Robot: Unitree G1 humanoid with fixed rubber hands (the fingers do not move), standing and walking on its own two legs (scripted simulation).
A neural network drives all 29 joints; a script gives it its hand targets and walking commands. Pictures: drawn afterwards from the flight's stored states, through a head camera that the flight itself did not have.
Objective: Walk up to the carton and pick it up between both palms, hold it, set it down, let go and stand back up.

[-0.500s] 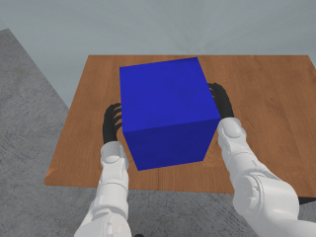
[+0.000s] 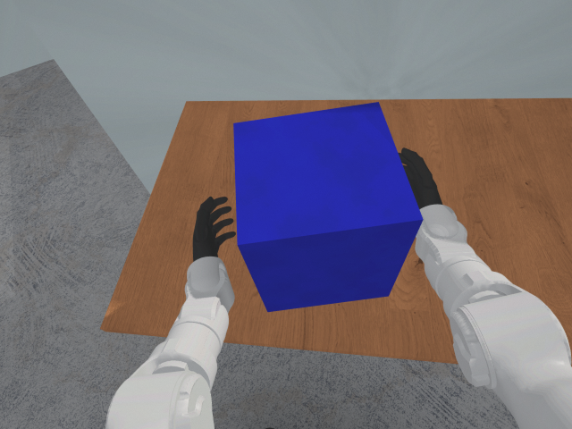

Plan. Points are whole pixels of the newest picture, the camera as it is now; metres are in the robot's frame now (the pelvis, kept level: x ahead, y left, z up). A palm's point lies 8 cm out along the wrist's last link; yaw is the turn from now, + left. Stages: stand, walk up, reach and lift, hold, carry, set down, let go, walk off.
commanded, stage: set down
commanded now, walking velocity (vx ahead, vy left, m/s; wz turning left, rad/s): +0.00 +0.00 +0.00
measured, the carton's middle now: (317, 217) +0.43 +0.06 -0.01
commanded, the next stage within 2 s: none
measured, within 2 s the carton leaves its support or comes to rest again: neither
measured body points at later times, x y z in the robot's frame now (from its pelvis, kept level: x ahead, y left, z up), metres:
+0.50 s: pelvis -0.02 +0.00 -0.01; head +0.06 -0.01 +0.44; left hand +0.30 +0.23 -0.01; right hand +0.43 -0.17 +0.01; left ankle -0.01 +0.15 -0.73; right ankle +0.00 -0.09 -0.73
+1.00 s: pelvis -0.03 +0.00 +0.00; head +0.01 -0.01 +0.44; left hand +0.26 +0.22 -0.01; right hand +0.36 -0.18 -0.01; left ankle -0.01 +0.15 -0.73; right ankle +0.00 -0.09 -0.73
